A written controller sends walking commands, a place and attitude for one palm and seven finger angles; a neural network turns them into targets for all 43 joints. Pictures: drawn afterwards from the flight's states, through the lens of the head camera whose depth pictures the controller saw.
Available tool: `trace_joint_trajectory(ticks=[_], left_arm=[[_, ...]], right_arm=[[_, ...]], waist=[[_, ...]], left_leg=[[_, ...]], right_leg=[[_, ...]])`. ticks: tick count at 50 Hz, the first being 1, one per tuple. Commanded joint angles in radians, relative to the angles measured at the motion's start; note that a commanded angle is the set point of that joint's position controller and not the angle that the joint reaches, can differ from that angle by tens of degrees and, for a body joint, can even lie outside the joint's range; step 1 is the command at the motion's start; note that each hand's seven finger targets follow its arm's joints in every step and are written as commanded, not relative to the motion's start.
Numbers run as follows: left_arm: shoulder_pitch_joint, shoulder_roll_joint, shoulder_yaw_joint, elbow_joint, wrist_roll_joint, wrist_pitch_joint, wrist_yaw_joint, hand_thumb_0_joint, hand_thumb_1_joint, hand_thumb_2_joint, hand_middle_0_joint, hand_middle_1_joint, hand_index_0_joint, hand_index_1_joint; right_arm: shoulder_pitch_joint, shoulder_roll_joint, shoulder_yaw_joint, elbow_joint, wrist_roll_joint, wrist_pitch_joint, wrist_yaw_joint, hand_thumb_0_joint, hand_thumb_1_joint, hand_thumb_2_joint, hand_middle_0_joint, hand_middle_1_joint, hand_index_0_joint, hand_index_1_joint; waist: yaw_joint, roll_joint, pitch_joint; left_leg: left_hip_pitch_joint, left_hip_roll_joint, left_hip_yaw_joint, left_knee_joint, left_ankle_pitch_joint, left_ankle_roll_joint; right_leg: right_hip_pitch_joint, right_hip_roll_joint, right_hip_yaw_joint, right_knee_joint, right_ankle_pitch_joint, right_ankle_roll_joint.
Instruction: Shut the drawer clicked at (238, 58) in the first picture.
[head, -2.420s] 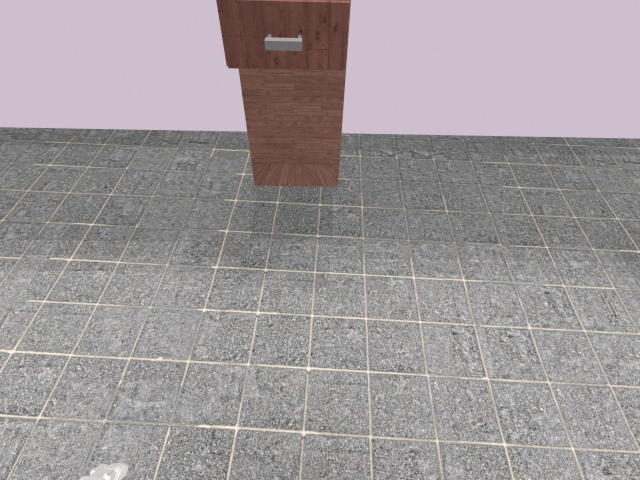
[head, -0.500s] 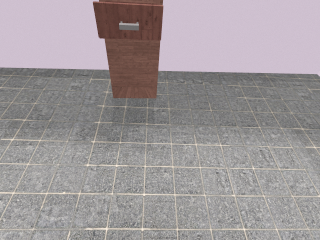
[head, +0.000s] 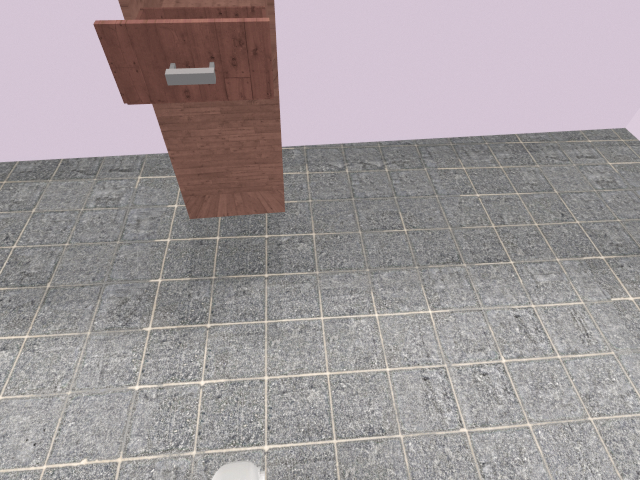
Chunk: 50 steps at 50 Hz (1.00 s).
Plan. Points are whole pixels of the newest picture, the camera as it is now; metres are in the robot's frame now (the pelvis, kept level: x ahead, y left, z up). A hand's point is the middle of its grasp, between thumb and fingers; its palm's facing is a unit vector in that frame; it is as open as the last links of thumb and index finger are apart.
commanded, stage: walk to a spot facing it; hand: left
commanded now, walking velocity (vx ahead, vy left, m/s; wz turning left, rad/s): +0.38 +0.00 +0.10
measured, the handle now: (191, 71) +0.91 +0.30 +0.05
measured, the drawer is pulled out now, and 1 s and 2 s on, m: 0.30 0.30 0.30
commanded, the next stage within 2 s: turn to face it in 0.50 s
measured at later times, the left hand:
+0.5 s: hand (170, 426) +0.23 +0.23 -0.16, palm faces +0.02 -0.99 -0.15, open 7.4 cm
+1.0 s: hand (237, 289) +0.47 +0.16 -0.16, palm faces +0.00 -0.98 -0.18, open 7.2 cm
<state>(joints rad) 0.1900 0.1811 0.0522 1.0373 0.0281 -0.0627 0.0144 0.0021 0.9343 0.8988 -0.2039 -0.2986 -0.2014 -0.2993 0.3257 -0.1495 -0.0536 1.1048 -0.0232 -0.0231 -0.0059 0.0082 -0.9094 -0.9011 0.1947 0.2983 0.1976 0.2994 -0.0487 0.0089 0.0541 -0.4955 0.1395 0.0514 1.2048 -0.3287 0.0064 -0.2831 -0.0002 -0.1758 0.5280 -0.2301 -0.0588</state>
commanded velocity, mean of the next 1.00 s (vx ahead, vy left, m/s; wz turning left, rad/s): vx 0.18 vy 0.00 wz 0.02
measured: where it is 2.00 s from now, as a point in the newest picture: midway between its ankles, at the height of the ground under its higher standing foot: (298, 377)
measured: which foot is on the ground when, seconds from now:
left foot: up 0.00-0.20, down 0.22-0.70, up 0.72-1.00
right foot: down 0.00-0.24, up 0.26-0.68, down 0.70-1.00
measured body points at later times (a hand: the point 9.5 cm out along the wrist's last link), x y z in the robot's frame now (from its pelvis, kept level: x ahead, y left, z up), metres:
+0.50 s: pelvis +0.22 +0.05 +0.02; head +0.23 +0.06 +0.46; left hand +0.23 +0.28 -0.15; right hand +0.21 -0.19 -0.13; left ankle +0.20 +0.14 -0.73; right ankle +0.27 -0.10 -0.66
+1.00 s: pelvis +0.37 -0.01 +0.00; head +0.38 +0.00 +0.45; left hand +0.47 +0.21 -0.15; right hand +0.38 -0.24 -0.15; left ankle +0.39 +0.11 -0.71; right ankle +0.39 -0.11 -0.73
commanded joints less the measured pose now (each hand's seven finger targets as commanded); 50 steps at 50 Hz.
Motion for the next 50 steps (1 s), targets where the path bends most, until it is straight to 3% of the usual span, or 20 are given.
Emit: trace_joint_trajectory(ticks=[1,6,9,10,11,12,14,15,18,26,31,33,34,35,36,37,39,41,47,50], left_arm=[[0.088,0.102,0.014,-0.013,0.000,-0.015,-0.004,0.000,0.900,0.900,-0.200,-0.300,-0.200,-0.300],[0.152,0.140,0.023,0.006,0.001,-0.015,-0.011,0.000,0.900,0.900,-0.200,-0.300,-0.200,-0.300],[0.155,0.141,0.026,0.009,-0.001,-0.004,-0.011,0.000,0.900,0.900,-0.200,-0.300,-0.200,-0.300],[0.164,0.111,0.019,0.000,-0.004,-0.001,-0.014,0.000,0.900,0.900,-0.200,-0.300,-0.200,-0.300],[0.167,0.050,0.012,-0.026,-0.014,-0.001,-0.023,0.000,0.900,0.900,-0.200,-0.300,-0.200,-0.300],[0.120,0.058,0.010,-0.070,-0.008,-0.006,-0.023,0.000,0.900,0.900,-0.200,-0.300,-0.200,-0.300],[0.079,0.071,0.017,-0.057,-0.005,0.002,-0.027,0.000,0.900,0.900,-0.200,-0.300,-0.200,-0.300],[0.096,0.061,0.020,-0.038,0.001,0.009,-0.034,0.000,0.900,0.900,-0.200,-0.300,-0.200,-0.300],[0.171,0.020,0.016,-0.005,0.004,0.035,-0.038,0.000,0.900,0.900,-0.200,-0.300,-0.200,-0.300],[0.021,0.001,0.014,-0.049,0.001,0.052,-0.043,0.000,0.900,0.900,-0.200,-0.300,-0.200,-0.300],[-0.004,0.013,0.014,-0.053,0.002,0.038,-0.040,0.000,0.900,0.900,-0.200,-0.300,-0.200,-0.300],[0.189,0.065,0.022,0.014,0.007,0.014,-0.030,0.000,0.900,0.900,-0.200,-0.300,-0.200,-0.300],[0.298,0.159,0.041,0.047,0.010,-0.001,-0.015,0.000,0.900,0.900,-0.200,-0.300,-0.200,-0.300],[0.366,0.248,0.053,0.062,-0.005,-0.005,-0.009,0.000,0.900,0.900,-0.200,-0.300,-0.200,-0.300],[0.332,0.237,0.044,0.053,-0.016,-0.002,-0.002,0.000,0.900,0.900,-0.200,-0.300,-0.200,-0.300],[0.246,0.213,0.038,0.032,-0.014,0.002,0.004,0.000,0.900,0.900,-0.200,-0.300,-0.200,-0.300],[0.114,0.122,0.016,0.001,-0.011,0.007,0.018,0.000,0.900,0.900,-0.200,-0.300,-0.200,-0.300],[0.031,0.093,0.003,-0.018,-0.005,0.009,0.021,0.000,0.900,0.900,-0.200,-0.300,-0.200,-0.300],[0.009,0.111,0.015,-0.038,-0.004,0.041,0.023,0.000,0.900,0.900,-0.200,-0.300,-0.200,-0.300],[0.002,0.114,0.020,-0.037,-0.012,0.056,0.022,0.000,0.900,0.900,-0.200,-0.300,-0.200,-0.300]], right_arm=[[0.065,-0.010,-0.002,-0.055,-0.003,0.006,0.021,0.000,-0.900,-0.900,0.200,0.300,0.200,0.300],[-0.092,-0.035,-0.004,-0.126,0.002,-0.023,0.039,0.000,-0.900,-0.900,0.200,0.300,0.200,0.300],[-0.022,-0.075,-0.014,-0.114,0.000,-0.035,0.034,0.000,-0.900,-0.900,0.200,0.300,0.200,0.300],[0.084,-0.124,-0.025,-0.082,-0.005,-0.041,0.024,0.000,-0.900,-0.900,0.200,0.300,0.200,0.300],[0.221,-0.240,-0.053,-0.054,-0.021,-0.049,0.013,0.000,-0.900,-0.900,0.200,0.300,0.200,0.300],[0.277,-0.280,-0.055,-0.043,-0.015,-0.040,0.004,0.000,-0.900,-0.900,0.200,0.300,0.200,0.300],[0.118,-0.203,-0.034,-0.083,-0.003,-0.039,-0.008,0.000,-0.900,-0.900,0.200,0.300,0.200,0.300],[0.056,-0.160,-0.022,-0.096,-0.004,-0.047,-0.009,0.000,-0.900,-0.900,0.200,0.300,0.200,0.300],[0.011,-0.116,-0.009,-0.085,0.003,-0.068,-0.014,0.000,-0.900,-0.900,0.200,0.300,0.200,0.300],[0.092,-0.124,-0.019,-0.026,0.002,-0.066,-0.015,0.000,-0.900,-0.900,0.200,0.300,0.200,0.300],[0.112,-0.130,-0.017,0.001,-0.006,-0.045,-0.018,0.000,-0.900,-0.900,0.200,0.300,0.200,0.300],[0.105,-0.127,-0.009,0.012,0.005,-0.042,-0.014,0.000,-0.900,-0.900,0.200,0.300,0.200,0.300],[0.124,-0.085,-0.002,0.007,0.016,-0.043,-0.005,0.000,-0.900,-0.900,0.200,0.300,0.200,0.300],[0.162,-0.036,0.007,-0.014,0.025,-0.040,-0.010,0.000,-0.900,-0.900,0.200,0.300,0.200,0.300],[0.112,-0.050,0.007,-0.024,0.029,-0.025,-0.021,0.000,-0.900,-0.900,0.200,0.300,0.200,0.300],[0.085,-0.039,0.006,-0.027,0.024,-0.020,-0.022,0.000,-0.900,-0.900,0.200,0.300,0.200,0.300],[0.060,-0.032,0.006,-0.011,0.014,-0.004,-0.018,0.000,-0.900,-0.900,0.200,0.300,0.200,0.300],[0.103,-0.005,0.012,0.004,0.011,0.018,-0.015,0.000,-0.900,-0.900,0.200,0.300,0.200,0.300],[0.037,0.001,0.017,-0.039,0.007,0.036,-0.003,0.000,-0.900,-0.900,0.200,0.300,0.200,0.300],[0.039,-0.021,0.018,-0.044,0.004,0.030,-0.002,0.000,-0.900,-0.900,0.200,0.300,0.200,0.300]], waist=[[0.003,-0.109,0.038],[0.052,-0.095,0.049],[0.001,-0.012,0.047],[-0.044,0.087,0.001],[-0.087,0.331,-0.054],[-0.091,0.352,-0.070],[-0.036,0.157,-0.005],[-0.003,0.094,0.029],[0.056,0.107,0.006],[0.029,0.104,0.055],[0.029,0.117,0.064],[0.119,0.036,-0.056],[0.158,-0.137,-0.165],[0.140,-0.293,-0.262],[0.147,-0.206,-0.270],[0.122,-0.228,-0.223],[0.073,-0.092,-0.112],[0.020,-0.112,-0.082],[0.039,-0.135,-0.043],[0.029,-0.121,-0.034]], left_leg=[[0.034,0.037,0.012,-0.221,0.090,-0.024],[0.082,-0.008,0.064,-0.487,0.103,-0.015],[0.306,-0.049,0.107,-0.624,0.104,-0.008],[0.465,-0.024,0.045,-0.703,0.028,0.014],[0.595,0.209,-0.312,-0.877,-0.101,0.099],[0.605,0.330,-0.531,-1.005,-0.148,0.166],[0.444,0.315,-0.447,-1.032,-0.257,0.172],[0.369,0.278,-0.342,-1.052,-0.223,0.145],[0.319,0.187,-0.086,-1.042,0.050,0.112],[0.428,0.181,0.108,-1.023,0.327,0.123],[0.424,0.186,0.141,-0.877,0.470,0.102],[0.360,0.115,0.171,-0.613,0.549,0.054],[0.174,0.041,0.199,-0.363,0.299,0.011],[0.034,-0.081,0.141,-0.075,-0.273,-0.020],[0.035,-0.057,0.011,0.021,-0.315,-0.015],[0.000,-0.040,-0.024,0.073,-0.259,-0.019],[0.018,-0.001,-0.048,0.029,-0.141,-0.020],[0.100,-0.001,-0.032,-0.113,-0.104,-0.035],[0.148,-0.041,0.039,-0.398,-0.062,-0.043],[0.256,-0.053,0.063,-0.614,0.071,-0.041]], right_leg=[[-0.126,-0.263,0.193,-0.381,-0.126,-0.097],[0.005,-0.272,0.193,-0.329,-0.110,-0.092],[-0.050,-0.237,0.148,-0.192,-0.082,-0.061],[-0.110,-0.171,0.098,0.014,-0.016,-0.032],[-0.281,-0.043,-0.004,0.364,-0.163,0.027],[-0.393,0.000,0.071,0.602,-0.350,0.032],[-0.452,-0.094,0.159,0.769,-0.199,0.024],[-0.424,-0.122,0.170,0.758,-0.125,0.033],[-0.337,-0.138,0.158,0.668,-0.017,0.058],[-0.324,-0.138,0.087,0.283,0.065,0.071],[-0.144,-0.070,0.035,0.109,0.038,0.032],[0.164,-0.035,0.011,-0.022,0.162,0.022],[0.395,-0.219,0.205,-0.022,0.395,-0.020],[0.500,-0.456,0.466,-0.084,0.747,-0.136],[0.403,-0.471,0.458,-0.133,0.745,-0.181],[0.335,-0.449,0.442,-0.154,0.672,-0.172],[0.159,-0.389,0.287,-0.194,0.527,-0.125],[0.028,-0.350,0.152,-0.221,0.463,-0.084],[0.019,-0.321,0.101,-0.252,0.178,-0.081],[0.004,-0.292,0.061,-0.172,0.067,-0.037]])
